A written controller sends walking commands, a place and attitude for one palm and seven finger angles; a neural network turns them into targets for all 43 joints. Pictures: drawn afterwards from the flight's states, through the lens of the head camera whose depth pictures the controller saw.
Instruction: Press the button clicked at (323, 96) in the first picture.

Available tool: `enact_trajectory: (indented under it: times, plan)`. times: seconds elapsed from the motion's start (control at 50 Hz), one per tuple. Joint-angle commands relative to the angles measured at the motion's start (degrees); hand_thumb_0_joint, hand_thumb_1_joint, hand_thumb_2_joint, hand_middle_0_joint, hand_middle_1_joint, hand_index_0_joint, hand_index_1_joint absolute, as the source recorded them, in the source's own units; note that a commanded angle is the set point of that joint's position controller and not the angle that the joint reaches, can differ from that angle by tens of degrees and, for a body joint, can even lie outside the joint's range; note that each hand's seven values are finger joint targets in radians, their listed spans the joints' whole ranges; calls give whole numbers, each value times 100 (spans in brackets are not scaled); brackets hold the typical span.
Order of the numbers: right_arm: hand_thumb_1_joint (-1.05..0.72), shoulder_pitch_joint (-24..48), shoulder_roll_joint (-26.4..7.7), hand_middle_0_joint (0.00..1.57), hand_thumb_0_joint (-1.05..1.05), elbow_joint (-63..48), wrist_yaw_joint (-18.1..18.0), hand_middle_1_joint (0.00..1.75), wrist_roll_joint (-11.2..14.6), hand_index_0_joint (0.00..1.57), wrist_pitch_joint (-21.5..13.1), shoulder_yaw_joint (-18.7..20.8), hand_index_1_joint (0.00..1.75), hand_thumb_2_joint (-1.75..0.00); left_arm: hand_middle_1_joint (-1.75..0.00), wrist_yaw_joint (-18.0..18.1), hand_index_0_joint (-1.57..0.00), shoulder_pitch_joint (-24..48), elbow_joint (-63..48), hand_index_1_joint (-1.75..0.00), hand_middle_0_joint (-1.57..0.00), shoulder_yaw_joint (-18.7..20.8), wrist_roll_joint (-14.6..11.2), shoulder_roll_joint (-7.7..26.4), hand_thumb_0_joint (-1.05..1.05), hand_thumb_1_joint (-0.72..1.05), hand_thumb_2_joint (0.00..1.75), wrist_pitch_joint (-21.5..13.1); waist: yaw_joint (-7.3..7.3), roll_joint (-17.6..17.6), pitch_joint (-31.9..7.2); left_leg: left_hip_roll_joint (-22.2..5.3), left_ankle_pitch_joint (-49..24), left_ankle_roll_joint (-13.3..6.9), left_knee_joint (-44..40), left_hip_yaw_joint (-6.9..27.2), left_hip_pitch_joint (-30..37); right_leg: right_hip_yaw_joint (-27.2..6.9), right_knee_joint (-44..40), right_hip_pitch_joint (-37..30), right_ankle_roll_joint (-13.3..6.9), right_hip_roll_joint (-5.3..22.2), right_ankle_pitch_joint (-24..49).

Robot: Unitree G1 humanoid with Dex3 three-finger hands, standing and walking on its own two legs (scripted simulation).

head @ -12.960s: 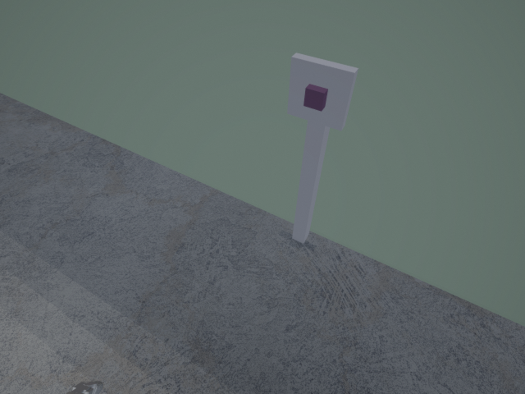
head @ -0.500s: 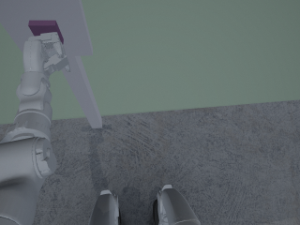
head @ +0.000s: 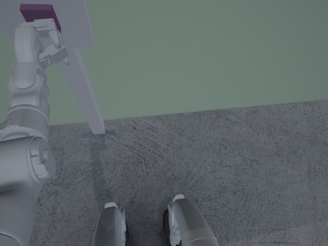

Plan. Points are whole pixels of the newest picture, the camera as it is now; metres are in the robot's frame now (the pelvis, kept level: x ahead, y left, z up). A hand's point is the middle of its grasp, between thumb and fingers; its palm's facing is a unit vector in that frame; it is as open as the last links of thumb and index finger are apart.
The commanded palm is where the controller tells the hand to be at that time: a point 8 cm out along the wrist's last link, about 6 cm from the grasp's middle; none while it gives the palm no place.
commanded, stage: pull the fist back off the button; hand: left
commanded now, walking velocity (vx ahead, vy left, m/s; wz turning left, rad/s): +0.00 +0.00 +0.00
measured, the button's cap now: (42, 16) +0.61 +0.20 +0.11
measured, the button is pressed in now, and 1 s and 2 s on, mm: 9 0 0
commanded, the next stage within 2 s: draw the hand back to the body in 0.92 s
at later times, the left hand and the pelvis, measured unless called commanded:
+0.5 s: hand (67, 58) +0.52 +0.15 +0.08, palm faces +0.05 -1.00 -0.03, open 3.1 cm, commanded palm +0.48 +0.20 +0.08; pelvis +0.04 +0.00 +0.03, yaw -1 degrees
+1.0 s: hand (64, 88) +0.45 +0.16 +0.08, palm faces +0.05 -1.00 -0.03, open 3.1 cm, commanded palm +0.43 +0.21 +0.08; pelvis +0.06 -0.02 +0.04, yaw +1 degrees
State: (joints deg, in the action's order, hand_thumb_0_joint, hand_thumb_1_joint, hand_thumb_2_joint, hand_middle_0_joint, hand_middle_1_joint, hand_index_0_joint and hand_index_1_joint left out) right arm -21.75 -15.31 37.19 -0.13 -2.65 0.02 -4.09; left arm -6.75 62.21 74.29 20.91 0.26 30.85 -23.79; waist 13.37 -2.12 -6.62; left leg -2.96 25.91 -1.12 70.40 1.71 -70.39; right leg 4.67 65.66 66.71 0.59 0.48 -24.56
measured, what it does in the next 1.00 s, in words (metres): shifts its weight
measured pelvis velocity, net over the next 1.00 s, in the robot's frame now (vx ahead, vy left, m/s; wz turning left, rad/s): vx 0.06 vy -0.02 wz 0.02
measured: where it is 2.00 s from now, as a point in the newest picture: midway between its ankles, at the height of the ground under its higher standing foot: (147, 245)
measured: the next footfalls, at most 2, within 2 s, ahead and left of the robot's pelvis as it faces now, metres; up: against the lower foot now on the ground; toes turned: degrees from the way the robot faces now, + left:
none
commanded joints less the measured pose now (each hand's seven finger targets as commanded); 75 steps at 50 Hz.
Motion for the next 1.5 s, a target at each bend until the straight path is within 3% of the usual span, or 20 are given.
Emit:
enact_trajectory:
  times: [0.0,0.06,0.1,0.12,0.28,0.38,0.42,0.6,0.66,0.7,0.76,0.84,0.92,1.0,1.08,1.12,1.2,1.24,1.32,1.48]
  plan:
    - [-90,-951,-1146,20,0,-257,-20,30,-27,20,-91,455,30,-90,-150,177,-130,3174,-1626,-150,-130,105,-233,1125,0,90,90,-389,177,-1088,-2909,120,-97,-17,-1180,474,2879,-155,-977,-703,-177,-274,37]
    - [-90,-934,-1128,20,0,-312,19,30,-22,20,-58,489,30,-90,-150,168,-130,2828,-1871,-150,-130,167,-296,1040,0,90,90,-470,21,-1009,-3028,119,-306,-5,-1215,435,3009,-145,-996,-886,-187,-282,137]
    - [-90,-900,-1105,20,0,-315,34,30,-1,20,-24,504,30,-90,-150,164,-130,2633,-1931,-150,-130,48,-308,886,0,90,90,-485,29,-891,-2873,120,-257,-9,-1258,382,2973,-152,-1053,-976,-176,-285,123]
    - [-90,-901,-1098,20,0,-339,37,30,-3,20,-17,510,30,-90,-150,172,-130,2454,-1979,-150,-130,150,-315,938,0,90,90,-527,-81,-888,-2929,133,-400,-5,-1261,371,3001,-145,-1027,-1073,-198,-288,193]
    - [-90,-780,-995,20,0,-421,61,30,57,20,122,580,30,-90,-150,176,-130,1442,-2061,-150,-130,-109,-398,341,0,90,90,-587,-232,-519,-2568,145,-792,9,-1350,205,3058,-138,-1140,-1403,-184,-293,479]
    - [-90,-703,-921,20,0,-571,90,30,100,20,237,655,30,-90,-150,98,-130,412,-2624,-150,-130,50,-529,288,0,90,90,-675,-541,-371,-2982,163,-1762,15,-1315,30,3334,-189,-1113,-2117,-181,-308,1385]
    - [-90,-627,-865,20,0,-648,116,30,131,20,274,681,30,-90,-150,63,-130,-24,-2999,-150,-130,-141,-612,-52,0,90,90,-676,-605,-456,-3032,167,-2178,26,-1331,-13,3535,-184,-1104,-2260,-191,-313,1771]
    - [-90,-277,-706,20,0,-759,104,30,256,20,240,759,30,-90,-150,184,-130,-1445,-4268,-150,-130,-576,-825,-762,0,90,90,-635,-718,-61,-2562,187,-2514,28,-1475,-163,3569,-225,-1250,-2784,-124,-278,2450]
    - [-90,-180,-704,20,0,-735,55,30,262,20,200,761,30,-90,-150,187,-130,-1747,-4390,-150,-130,-390,-819,-529,0,90,90,-664,-823,3,-2475,209,-2469,31,-1474,-197,3425,-286,-1221,-2985,-130,-237,2592]
    - [-90,-63,-655,20,0,-771,41,30,272,20,157,746,30,-90,-150,116,-130,-1831,-4638,-150,-130,-588,-851,-761,0,90,90,-683,-825,-130,-2522,233,-2432,29,-1478,-228,3478,-307,-1225,-3043,-128,-218,2624]
    - [-90,49,-647,20,0,-802,9,30,293,20,97,755,30,-90,-150,23,-130,-2293,-4840,-150,-130,-514,-928,-696,0,90,90,-692,-925,-90,-2563,231,-2563,41,-1488,-220,3536,-309,-1204,-3178,-145,-199,2761]
    - [-90,186,-641,20,0,-805,-23,30,324,20,31,748,30,-90,-150,-93,-130,-2401,-4873,-150,-130,-739,-1016,-957,0,90,90,-606,-842,61,-2321,242,-2289,35,-1505,-216,3400,-305,-1244,-3098,-122,-182,2595]
    - [-90,253,-668,20,0,-703,-96,30,314,20,-43,724,30,-90,-150,-107,-130,-1613,-4777,-150,-130,-755,-988,-845,0,90,90,-624,-709,29,-2117,271,-1735,16,-1435,-172,3233,-351,-1279,-2799,-125,-156,2049]
    - [-90,318,-665,20,0,-705,-113,30,316,20,-88,702,30,-90,-150,-157,-130,-1714,-4506,-150,-130,-643,-978,-734,0,90,90,-634,-829,-3,-2293,288,-1680,34,-1442,-158,3198,-354,-1240,-2871,-144,-146,1949]
    - [-90,414,-646,20,0,-1038,-105,30,391,20,-83,698,30,-90,-150,-175,-130,-2592,-5470,-150,-130,-512,-1123,-575,0,90,90,-465,-1123,-243,-2886,299,-2116,25,-1759,-204,3824,-339,-1424,-3585,-162,-188,2311]
    - [-90,449,-655,20,0,-1149,-130,30,435,20,-56,668,30,-90,-150,-159,-130,-3278,-5485,-150,-130,-366,-1219,-468,0,90,90,-246,-1166,119,-2524,291,-1969,1,-1978,-210,3606,-316,-1609,-3866,-147,-205,2286]
    - [-90,590,-641,20,0,-1268,-194,30,512,20,-84,633,30,-90,-150,-135,-130,-3667,-6024,-150,-130,-443,-1332,-557,0,90,90,10,-1105,342,-1793,287,-1402,-30,-2361,-265,3572,-313,-2036,-3937,-90,-201,1793]
    - [-90,660,-630,20,0,-1268,-227,30,524,20,-141,607,30,-90,-150,-160,-130,-3824,-6131,-150,-130,-483,-1372,-613,0,90,90,64,-1092,215,-1486,296,-1193,-27,-2507,-277,3658,-319,-2213,-3910,-92,-191,1526]
    - [-90,783,-607,20,0,-1323,-266,30,548,20,-306,591,30,-90,-150,-264,-130,-4168,-6679,-150,-130,-704,-1460,-807,0,90,90,87,-1093,82,-1358,283,-1096,-40,-2746,-239,4056,-276,-2434,-3984,-110,-197,1284]
    - [-90,1130,-576,20,0,-1468,-351,30,597,20,-635,520,30,-90,-150,-460,-130,-5184,-7714,-150,-130,-637,-1636,-749,0,90,90,485,-1297,-45,-1080,264,-1399,-12,-3175,-137,4676,-144,-2666,-4349,-141,-174,1517]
